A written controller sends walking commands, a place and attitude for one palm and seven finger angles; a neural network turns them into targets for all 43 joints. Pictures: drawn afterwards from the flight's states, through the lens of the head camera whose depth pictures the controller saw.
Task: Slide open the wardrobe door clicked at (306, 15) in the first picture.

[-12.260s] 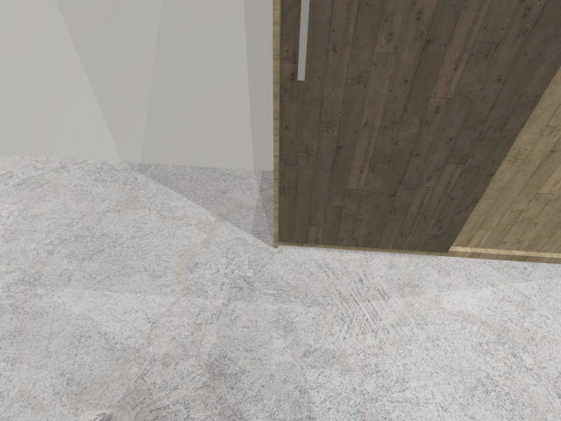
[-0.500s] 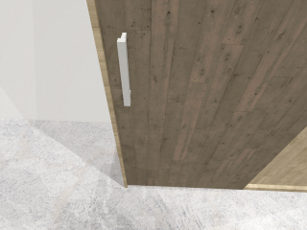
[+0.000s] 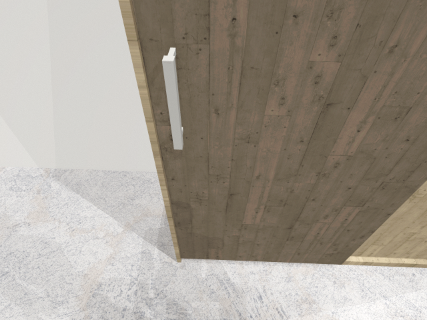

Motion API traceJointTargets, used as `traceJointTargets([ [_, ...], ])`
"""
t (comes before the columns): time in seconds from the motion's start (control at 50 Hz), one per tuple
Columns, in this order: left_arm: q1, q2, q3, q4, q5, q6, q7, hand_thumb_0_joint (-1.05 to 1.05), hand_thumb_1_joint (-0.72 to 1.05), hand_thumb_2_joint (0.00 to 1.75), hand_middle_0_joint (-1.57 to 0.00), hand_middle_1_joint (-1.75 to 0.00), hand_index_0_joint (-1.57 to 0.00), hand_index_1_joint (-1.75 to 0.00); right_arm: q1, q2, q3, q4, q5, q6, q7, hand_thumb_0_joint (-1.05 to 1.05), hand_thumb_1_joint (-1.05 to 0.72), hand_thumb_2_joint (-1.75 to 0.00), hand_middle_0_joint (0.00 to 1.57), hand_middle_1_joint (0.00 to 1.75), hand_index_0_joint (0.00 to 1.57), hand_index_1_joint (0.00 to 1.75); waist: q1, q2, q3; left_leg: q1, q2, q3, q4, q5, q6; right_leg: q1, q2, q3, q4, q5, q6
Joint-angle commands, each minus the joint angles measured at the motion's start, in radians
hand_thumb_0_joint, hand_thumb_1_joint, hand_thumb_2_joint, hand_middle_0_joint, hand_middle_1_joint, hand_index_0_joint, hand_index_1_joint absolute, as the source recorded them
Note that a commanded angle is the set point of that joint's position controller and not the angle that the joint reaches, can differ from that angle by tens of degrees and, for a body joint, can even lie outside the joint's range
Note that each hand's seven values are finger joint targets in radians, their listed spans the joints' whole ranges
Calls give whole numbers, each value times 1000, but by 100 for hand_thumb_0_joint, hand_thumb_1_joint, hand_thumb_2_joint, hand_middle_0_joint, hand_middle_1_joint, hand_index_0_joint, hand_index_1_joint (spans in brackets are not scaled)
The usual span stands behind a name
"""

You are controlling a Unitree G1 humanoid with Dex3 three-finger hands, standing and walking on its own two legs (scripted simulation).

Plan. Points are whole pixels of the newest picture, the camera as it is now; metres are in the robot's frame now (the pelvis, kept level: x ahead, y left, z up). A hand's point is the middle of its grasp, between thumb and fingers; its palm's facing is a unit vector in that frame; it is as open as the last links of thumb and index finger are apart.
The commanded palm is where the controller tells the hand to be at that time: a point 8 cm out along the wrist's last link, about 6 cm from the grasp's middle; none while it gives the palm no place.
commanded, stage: look again from close up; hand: left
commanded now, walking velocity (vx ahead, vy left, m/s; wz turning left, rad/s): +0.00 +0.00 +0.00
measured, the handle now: (175, 103) +0.49 +0.11 +0.17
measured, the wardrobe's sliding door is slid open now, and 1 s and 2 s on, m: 0.00 0.00 0.00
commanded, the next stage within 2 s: raise the hand with hooked fingers in 0.64 s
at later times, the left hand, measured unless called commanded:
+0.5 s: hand out of the picture +0.03 +0.16 -0.17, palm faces +0.01 -0.98 -0.19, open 7.3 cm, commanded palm none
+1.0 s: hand (137, 240) +0.25 +0.16 +0.02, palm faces +0.17 -0.98 -0.07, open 7.8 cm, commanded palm +0.15 +0.22 -0.02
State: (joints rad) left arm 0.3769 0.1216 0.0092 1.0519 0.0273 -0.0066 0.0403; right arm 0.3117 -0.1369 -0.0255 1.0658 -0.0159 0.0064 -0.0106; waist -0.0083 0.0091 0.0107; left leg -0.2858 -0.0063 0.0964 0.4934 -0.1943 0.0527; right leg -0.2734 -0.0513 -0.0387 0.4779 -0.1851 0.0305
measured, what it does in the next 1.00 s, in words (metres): stands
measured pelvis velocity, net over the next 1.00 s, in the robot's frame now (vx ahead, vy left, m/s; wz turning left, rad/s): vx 0.02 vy -0.03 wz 0.01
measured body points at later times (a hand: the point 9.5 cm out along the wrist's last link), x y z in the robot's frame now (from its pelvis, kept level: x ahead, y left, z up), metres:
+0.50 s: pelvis +0.02 -0.01 +0.00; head +0.03 -0.01 +0.45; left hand +0.03 +0.21 -0.15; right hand +0.01 -0.22 -0.16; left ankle +0.05 +0.08 -0.74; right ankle +0.04 -0.14 -0.74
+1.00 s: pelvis +0.02 -0.03 -0.02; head +0.02 -0.03 +0.43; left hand +0.24 +0.21 +0.03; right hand +0.16 -0.29 -0.09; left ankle +0.05 +0.08 -0.74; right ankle +0.05 -0.14 -0.74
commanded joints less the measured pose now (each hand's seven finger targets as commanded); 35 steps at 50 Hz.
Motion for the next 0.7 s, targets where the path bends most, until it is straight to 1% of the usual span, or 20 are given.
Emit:
traceJointTargets([
  [0.0,75,101,16,-29,3,-12,6,0,90,90,-20,-30,-20,-30,48,-98,-19,-30,5,-12,-4,0,-90,-90,20,30,20,30,4,-8,110,-55,113,-167,-187,-253,-26,-54,-54,86,-112,-177,-45],
  [0.04,67,103,17,-33,2,-15,7,0,90,90,-20,-30,-20,-30,52,-93,-17,-28,5,-13,-4,0,-90,-90,20,30,20,30,0,-24,102,-36,109,-156,-171,-210,-26,-53,-60,94,-122,-162,-49],
  [0.08,60,106,17,-33,-1,-18,6,0,90,90,-20,-30,-20,-30,54,-91,-15,-22,5,-16,-4,0,-90,-90,20,30,20,30,-3,-21,71,-5,104,-144,-152,-161,-28,-46,-65,101,-124,-143,-52],
  [0.1,53,105,16,-33,-2,-19,7,0,90,90,-20,-30,-20,-30,56,-89,-14,-22,6,-18,-4,0,-90,-90,20,30,20,30,-5,-6,68,5,106,-143,-154,-142,-28,-42,-66,97,-119,-120,-52],
  [0.12,55,107,15,-32,-2,-21,8,0,90,90,-20,-30,-20,-30,58,-89,-14,-18,7,-20,-4,0,-90,-90,20,30,20,30,-3,-6,43,22,111,-144,-150,-110,-27,-21,-64,91,-112,-79,-52],
  [0.14,52,104,15,-31,-3,-22,8,0,90,90,-20,-30,-20,-30,53,-89,-12,-17,8,-23,-5,0,-90,-90,20,30,20,30,-2,-12,39,24,112,-139,-147,-87,-27,-9,-67,89,-107,-51,-52],
  [0.18,42,108,14,-30,-4,-22,8,0,90,90,-20,-30,-20,-30,49,-91,-11,-14,8,-23,-5,0,-90,-90,20,30,20,30,-2,-14,44,23,111,-136,-149,-79,-30,-2,-67,91,-105,-43,-51],
  [0.2,40,105,13,-29,-4,-22,8,0,90,90,-20,-30,-20,-30,44,-91,-10,-10,7,-24,-5,0,-90,-90,20,30,20,30,-1,3,49,25,113,-136,-153,-73,-31,-1,-66,91,-103,-31,-52],
  [0.22,39,109,12,-27,-3,-22,10,0,90,90,-20,-30,-20,-30,44,-90,-9,-8,9,-23,-5,0,-90,-90,20,30,20,30,1,-7,50,27,117,-138,-152,-56,-29,9,-65,87,-102,-12,-51],
  [0.24,38,106,12,-27,-4,-22,10,0,90,90,-20,-30,-20,-30,40,-92,-8,-7,9,-24,-5,0,-90,-90,20,30,20,30,2,3,51,28,116,-134,-152,-49,-29,12,-66,88,-100,-2,-50],
  [0.3,29,108,11,-22,-5,-21,10,0,90,90,-20,-30,-20,-30,37,-91,-6,0,8,-22,-5,0,-90,-90,20,30,20,30,1,-6,62,32,114,-130,-156,-54,-33,12,-66,89,-106,-11,-49],
  [0.32,27,111,10,-22,-5,-21,10,0,90,90,-20,-30,-20,-30,40,-89,-7,2,10,-21,-6,0,-90,-90,20,30,20,30,1,-19,61,36,118,-132,-157,-47,-32,15,-65,86,-108,-6,-48],
  [0.38,18,109,10,-20,-5,-18,10,0,90,90,-20,-30,-20,-30,35,-92,-5,8,8,-20,-6,0,-90,-90,20,30,20,30,1,7,71,28,118,-136,-174,-78,-34,16,-62,85,-110,-24,-48],
  [0.44,12,109,10,-19,-5,-18,10,0,90,90,-20,-30,-20,-30,33,-93,-4,12,8,-22,-6,0,-90,-90,20,30,20,30,4,3,66,34,121,-138,-178,-61,-32,31,-62,80,-107,0,-46],
  [0.46,13,111,9,-18,-5,-18,10,0,90,90,-20,-30,-20,-30,29,-92,-5,12,9,-21,-6,0,-90,-90,20,30,20,30,4,0,77,31,118,-134,-177,-72,-33,24,-63,84,-112,-11,-46],
  [0.5,9,110,10,-17,-5,-17,9,0,90,90,-20,-30,-20,-30,33,-95,-4,14,8,-20,-6,0,-90,-90,20,30,20,30,2,0,76,31,118,-138,-185,-94,-34,21,-62,84,-117,-32,-47],
  [0.52,9,113,10,-17,-4,-17,9,0,90,90,-20,-30,-20,-30,31,-93,-5,14,8,-19,-6,0,-90,-90,20,30,20,30,3,-14,81,35,120,-138,-181,-87,-33,20,-60,83,-121,-30,-46],
  [0.6,3,113,10,-14,-6,-19,9,0,90,90,-20,-30,-20,-30,30,-93,-4,21,8,-22,-6,0,-90,-90,20,30,20,30,2,0,66,57,118,-130,-179,-52,-35,29,-64,83,-118,-2,-46],
  [0.62,2,116,9,-14,-6,-19,9,0,90,90,-20,-30,-20,-30,36,-93,-2,23,9,-21,-6,0,-90,-90,20,30,20,30,1,-6,59,56,121,-132,-181,-53,-35,38,-61,82,-118,-4,-45],
  [0.68,1,113,9,-9,-6,-17,7,0,90,90,-20,-30,-20,-30,28,-95,-3,24,8,-18,-6,0,-90,-90,20,30,20,30,2,-3,85,43,118,-133,-190,-95,-36,20,-62,84,-128,-40,-45],
])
